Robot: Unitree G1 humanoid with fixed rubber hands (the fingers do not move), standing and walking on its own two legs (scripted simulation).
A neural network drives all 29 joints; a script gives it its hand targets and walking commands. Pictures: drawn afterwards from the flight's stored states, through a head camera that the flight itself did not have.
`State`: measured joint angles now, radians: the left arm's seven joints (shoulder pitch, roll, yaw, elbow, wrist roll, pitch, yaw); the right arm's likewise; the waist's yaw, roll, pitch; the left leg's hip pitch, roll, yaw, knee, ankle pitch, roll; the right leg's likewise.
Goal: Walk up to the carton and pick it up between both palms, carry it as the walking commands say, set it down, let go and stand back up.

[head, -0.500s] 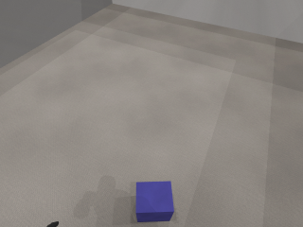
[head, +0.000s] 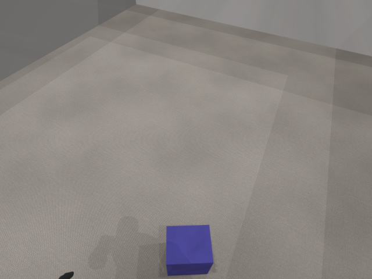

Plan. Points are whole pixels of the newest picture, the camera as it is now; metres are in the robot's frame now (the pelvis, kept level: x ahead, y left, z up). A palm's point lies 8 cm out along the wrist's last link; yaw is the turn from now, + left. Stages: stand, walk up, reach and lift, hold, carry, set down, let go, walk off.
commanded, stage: walk up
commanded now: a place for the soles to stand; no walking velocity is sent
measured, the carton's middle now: (187, 251) +0.35 -0.02 -0.66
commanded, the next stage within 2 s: reach and lift in 0.16 s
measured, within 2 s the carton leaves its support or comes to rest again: neither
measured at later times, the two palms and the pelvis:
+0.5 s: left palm (76, 278) +0.15 +0.25 -0.13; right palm (294, 276) +0.17 -0.26 -0.14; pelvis -0.04 +0.00 -0.04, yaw +4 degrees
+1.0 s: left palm (110, 239) +0.25 +0.21 -0.19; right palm (263, 238) +0.27 -0.23 -0.20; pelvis -0.12 -0.01 -0.10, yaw +5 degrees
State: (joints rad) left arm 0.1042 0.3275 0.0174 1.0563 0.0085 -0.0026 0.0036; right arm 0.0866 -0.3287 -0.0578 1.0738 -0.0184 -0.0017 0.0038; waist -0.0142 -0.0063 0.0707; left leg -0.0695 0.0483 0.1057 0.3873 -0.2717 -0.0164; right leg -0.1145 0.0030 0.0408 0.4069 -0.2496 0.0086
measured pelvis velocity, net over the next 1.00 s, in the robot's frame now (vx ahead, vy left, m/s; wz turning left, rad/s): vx -0.12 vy -0.01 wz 0.08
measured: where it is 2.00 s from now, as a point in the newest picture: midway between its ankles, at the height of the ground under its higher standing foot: outside the picture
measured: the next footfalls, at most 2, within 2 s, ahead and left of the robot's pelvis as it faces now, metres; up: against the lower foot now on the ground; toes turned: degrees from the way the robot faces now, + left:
none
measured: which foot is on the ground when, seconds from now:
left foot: down 0.00-1.00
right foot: down 0.00-1.00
